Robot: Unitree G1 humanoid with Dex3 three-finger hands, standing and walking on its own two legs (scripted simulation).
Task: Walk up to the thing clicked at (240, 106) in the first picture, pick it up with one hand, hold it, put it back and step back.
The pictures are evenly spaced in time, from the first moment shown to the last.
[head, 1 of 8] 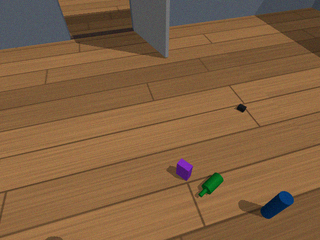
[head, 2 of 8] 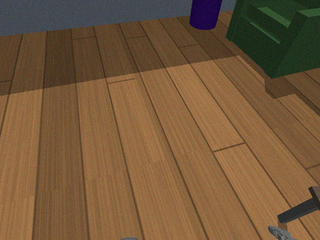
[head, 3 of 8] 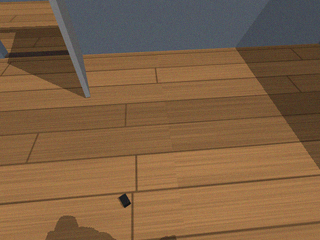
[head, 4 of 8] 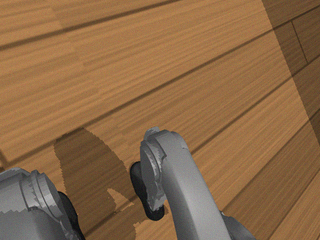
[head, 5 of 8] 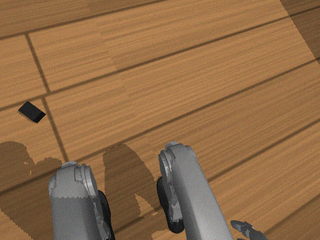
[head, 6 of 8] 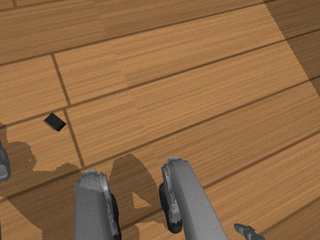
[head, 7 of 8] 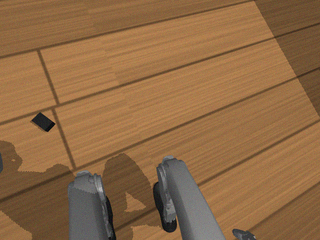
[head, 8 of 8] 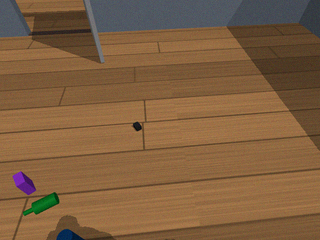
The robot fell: no
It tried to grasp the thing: yes
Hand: left
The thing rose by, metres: 0.00
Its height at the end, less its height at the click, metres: +0.00
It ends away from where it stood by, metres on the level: 0.00
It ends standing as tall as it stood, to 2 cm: yes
